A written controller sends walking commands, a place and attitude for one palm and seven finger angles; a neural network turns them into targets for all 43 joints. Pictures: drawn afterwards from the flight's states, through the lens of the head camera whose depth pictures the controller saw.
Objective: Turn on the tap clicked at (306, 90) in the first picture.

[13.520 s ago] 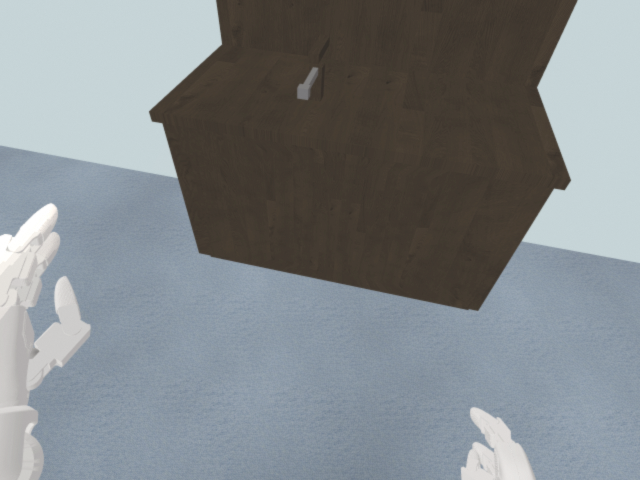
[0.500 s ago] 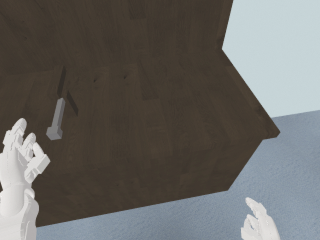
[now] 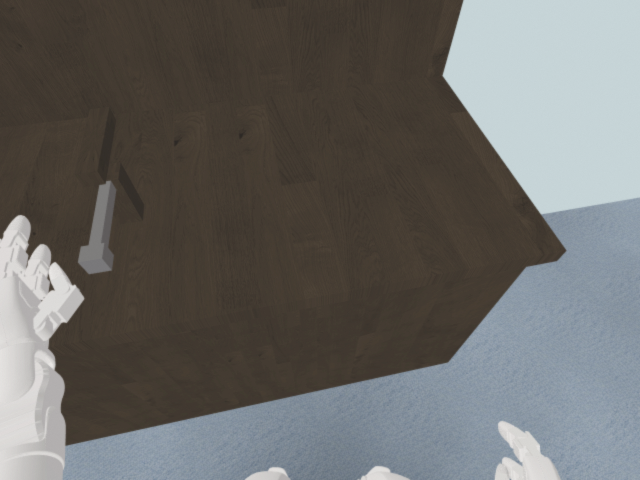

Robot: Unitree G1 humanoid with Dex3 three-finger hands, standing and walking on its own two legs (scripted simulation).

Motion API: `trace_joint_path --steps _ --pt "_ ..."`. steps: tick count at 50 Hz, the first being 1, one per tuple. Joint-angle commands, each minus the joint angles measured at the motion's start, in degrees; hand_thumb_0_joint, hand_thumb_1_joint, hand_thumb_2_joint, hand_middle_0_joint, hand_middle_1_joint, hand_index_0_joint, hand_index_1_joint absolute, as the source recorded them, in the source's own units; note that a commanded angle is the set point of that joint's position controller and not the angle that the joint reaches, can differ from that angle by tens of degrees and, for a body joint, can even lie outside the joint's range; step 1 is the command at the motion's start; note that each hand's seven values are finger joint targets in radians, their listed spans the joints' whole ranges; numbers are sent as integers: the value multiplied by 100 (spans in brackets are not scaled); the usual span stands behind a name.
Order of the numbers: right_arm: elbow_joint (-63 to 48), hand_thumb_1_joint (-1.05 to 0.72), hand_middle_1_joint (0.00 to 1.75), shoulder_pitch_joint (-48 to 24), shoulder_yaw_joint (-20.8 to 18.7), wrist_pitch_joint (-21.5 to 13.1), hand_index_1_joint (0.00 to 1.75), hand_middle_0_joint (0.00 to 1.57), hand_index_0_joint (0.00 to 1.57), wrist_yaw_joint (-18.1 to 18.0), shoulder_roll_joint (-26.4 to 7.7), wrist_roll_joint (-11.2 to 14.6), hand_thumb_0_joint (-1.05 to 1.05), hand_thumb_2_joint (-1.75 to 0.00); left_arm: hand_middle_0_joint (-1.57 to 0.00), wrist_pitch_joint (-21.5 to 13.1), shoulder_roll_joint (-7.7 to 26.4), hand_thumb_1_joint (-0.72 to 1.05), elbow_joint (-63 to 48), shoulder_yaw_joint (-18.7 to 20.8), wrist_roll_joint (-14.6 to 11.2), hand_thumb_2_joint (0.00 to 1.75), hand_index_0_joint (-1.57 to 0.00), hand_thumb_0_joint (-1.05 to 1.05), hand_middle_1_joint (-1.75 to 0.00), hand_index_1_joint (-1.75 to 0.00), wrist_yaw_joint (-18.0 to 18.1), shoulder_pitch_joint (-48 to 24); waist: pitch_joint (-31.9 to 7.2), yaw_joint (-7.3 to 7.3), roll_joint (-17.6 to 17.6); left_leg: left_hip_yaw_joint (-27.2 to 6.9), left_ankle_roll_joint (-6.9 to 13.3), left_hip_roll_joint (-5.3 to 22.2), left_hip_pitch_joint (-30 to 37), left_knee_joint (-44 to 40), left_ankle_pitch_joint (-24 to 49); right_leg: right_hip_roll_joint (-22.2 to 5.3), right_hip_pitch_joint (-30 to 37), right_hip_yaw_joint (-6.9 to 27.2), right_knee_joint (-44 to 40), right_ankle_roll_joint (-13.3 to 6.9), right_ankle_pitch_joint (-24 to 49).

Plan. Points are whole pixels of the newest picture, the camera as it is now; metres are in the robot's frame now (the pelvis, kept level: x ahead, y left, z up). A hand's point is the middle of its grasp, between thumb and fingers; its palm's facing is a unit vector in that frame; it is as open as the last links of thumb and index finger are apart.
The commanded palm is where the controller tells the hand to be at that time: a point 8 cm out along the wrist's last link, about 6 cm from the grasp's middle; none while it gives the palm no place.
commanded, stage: reach beside the lever's end, fingers flat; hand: left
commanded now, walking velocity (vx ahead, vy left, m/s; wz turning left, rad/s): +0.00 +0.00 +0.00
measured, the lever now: (96, 258) +0.36 +0.31 +0.06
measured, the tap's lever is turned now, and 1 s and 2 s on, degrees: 0 0 21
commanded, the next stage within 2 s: push the lever round in 0.58 s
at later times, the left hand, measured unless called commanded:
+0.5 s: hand (68, 287) +0.32 +0.33 +0.05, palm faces +0.49 -0.86 -0.11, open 7.8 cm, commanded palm +0.28 +0.37 +0.05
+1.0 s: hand (89, 281) +0.33 +0.31 +0.05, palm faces +0.47 -0.88 -0.11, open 7.8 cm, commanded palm +0.29 +0.34 +0.05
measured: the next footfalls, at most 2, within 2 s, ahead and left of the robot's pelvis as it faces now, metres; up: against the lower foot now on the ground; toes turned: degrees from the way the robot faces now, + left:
none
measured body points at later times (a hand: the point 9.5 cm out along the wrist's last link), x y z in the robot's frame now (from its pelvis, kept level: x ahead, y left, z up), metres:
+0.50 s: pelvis +0.01 +0.02 +0.00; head +0.07 +0.03 +0.44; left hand +0.29 +0.38 +0.05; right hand +0.12 -0.24 -0.11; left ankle +0.00 +0.09 -0.70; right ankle +0.04 -0.06 -0.70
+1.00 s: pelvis +0.00 +0.02 -0.01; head +0.06 +0.03 +0.44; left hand +0.30 +0.36 +0.05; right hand +0.14 -0.23 -0.11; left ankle +0.00 +0.09 -0.70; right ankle +0.04 -0.06 -0.70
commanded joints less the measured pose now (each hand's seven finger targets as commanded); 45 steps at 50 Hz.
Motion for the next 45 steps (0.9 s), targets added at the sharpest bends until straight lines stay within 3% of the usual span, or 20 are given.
trace_joint_path --steps 1,4,5,9,11,12,14,15,19,23,24,28,33,34,38,39,40,43,44,45 --pt "-713 -90 30 -62 -267 -157 30 20 20 -90 -840 -28 0 -90 -15 -463 1884 90 -901 698 22 90 -15 0 -15 -15 62 -1488 -1564 34 290 -529 -85 70 -156 -693 1036 -261 1511 1093 -573 447 798" --pt "-689 -90 30 77 -282 -117 30 20 20 -66 -845 -56 0 -90 -15 -561 1991 90 -860 750 122 90 -15 0 -15 -15 80 -1562 -1789 47 601 -561 -143 101 75 -656 1448 -189 1417 957 -438 404 1098" --pt "-723 -90 30 124 -286 -108 30 20 20 -42 -843 -74 0 -90 -15 -591 1861 90 -880 626 126 90 -15 0 -15 -15 65 -1550 -1855 19 660 -560 -165 100 153 -621 1572 -172 1338 936 -390 405 1182" --pt "-673 -90 30 269 -312 -28 30 20 20 -7 -904 -79 0 -90 -15 -655 1842 90 -373 666 130 90 -15 0 -15 -15 2 -1480 -1665 -42 258 -617 -206 155 -9 -531 1681 -114 1066 839 -302 403 1184" --pt "-729 -90 30 272 -316 -10 30 20 20 12 -916 -70 0 -90 -15 -662 1522 90 -355 355 71 90 -15 0 -15 -15 -87 -1641 -1680 -92 182 -615 -219 150 -15 -524 1563 -113 954 830 -281 416 1081" --pt "-729 -90 30 301 -338 -2 30 20 20 12 -933 -64 0 -90 -15 -655 1606 90 -302 446 46 90 -15 0 -15 -15 -109 -1593 -1717 -66 104 -649 -240 158 -26 -531 1521 -96 933 813 -285 410 995" --pt "-791 -90 30 310 -349 21 30 20 20 29 -933 -61 0 -90 -15 -668 1649 90 -481 507 62 90 -15 0 -15 -15 -85 -1396 -1822 48 392 -643 -254 153 112 -548 1727 -98 1022 822 -292 384 1077" --pt "-797 -90 30 322 -346 29 30 20 20 43 -927 -69 0 -90 -15 -686 1617 90 -629 425 66 90 -15 0 -15 -15 -68 -1498 -1905 6 496 -654 -291 155 204 -553 1795 -100 988 811 -276 388 1088" --pt "-817 -90 30 363 -383 84 30 20 20 77 -909 -127 0 -90 -15 -825 2036 90 -992 899 141 90 -15 0 -15 -15 171 -1111 -2129 168 478 -688 -346 195 316 -531 2356 -56 1180 797 -211 381 1346" --pt "-794 -90 30 293 -363 96 30 20 20 115 -846 -145 0 -90 -15 -960 1705 90 -1137 642 159 90 -15 0 -15 -15 248 -1163 -1872 62 609 -745 -418 223 382 -573 2266 -29 869 739 -211 377 1075" --pt "-764 -90 30 265 -348 98 30 20 20 97 -846 -127 0 -90 -15 -963 1694 90 -1196 572 199 90 -15 0 -15 -15 245 -1285 -1756 6 840 -742 -414 236 434 -551 2240 -37 744 751 -236 365 995" --pt "-739 -90 30 231 -340 82 30 20 20 39 -892 -97 0 -90 -15 -855 1340 90 -932 157 111 90 -15 0 -15 -15 34 -1558 -1547 -155 540 -809 -429 227 317 -621 1616 -31 530 707 -286 357 623" --pt "-795 -90 30 195 -322 66 30 20 20 -14 -921 -62 0 -90 -15 -672 1238 90 -724 20 87 90 -15 0 -15 -15 -12 -1633 -1463 -126 225 -901 -422 207 192 -726 1089 -42 477 669 -323 358 324" --pt "-777 -90 30 173 -322 66 30 20 20 -26 -904 -63 0 -90 -15 -700 1330 90 -842 121 123 90 -15 0 -15 -15 62 -1673 -1535 -85 414 -900 -425 219 303 -716 1187 -49 468 677 -314 350 361" --pt "-841 -90 30 179 -316 70 30 20 20 25 -864 -133 0 -90 -15 -779 1320 90 -1103 111 202 90 -15 0 -15 -15 303 -1751 -1839 -34 450 -921 -492 209 461 -683 1504 -36 557 666 -239 352 524" --pt "-814 -90 30 203 -320 90 30 20 20 27 -866 -129 0 -90 -15 -806 1564 90 -1081 317 275 90 -15 0 -15 -15 400 -1645 -1833 20 520 -924 -494 227 459 -661 1603 -30 588 682 -235 342 539" --pt "-840 -90 30 199 -302 98 30 20 20 45 -833 -143 0 -90 -15 -830 1360 90 -1180 126 306 90 -15 0 -15 -15 452 -1775 -1871 -35 557 -909 -507 216 517 -644 1774 -43 588 676 -209 351 651" --pt "-833 -90 30 183 -308 117 30 20 20 88 -817 -170 0 -90 -15 -822 1271 90 -1113 75 346 90 -15 0 -15 -15 521 -1637 -1870 -17 527 -846 -518 219 464 -598 1846 -32 630 689 -205 350 734" --pt "-837 -90 30 191 -310 137 30 20 20 83 -824 -159 0 -90 -15 -796 1453 90 -1063 268 371 90 -15 0 -15 -15 543 -1441 -1844 53 603 -812 -500 211 396 -578 1938 -35 729 713 -224 338 807" --pt "-862 -90 30 206 -305 162 30 20 20 88 -810 -150 0 -90 -15 -775 1352 90 -1059 165 359 90 -15 0 -15 -15 528 -1460 -1851 -11 439 -785 -488 218 390 -581 1998 -37 782 703 -222 353 907"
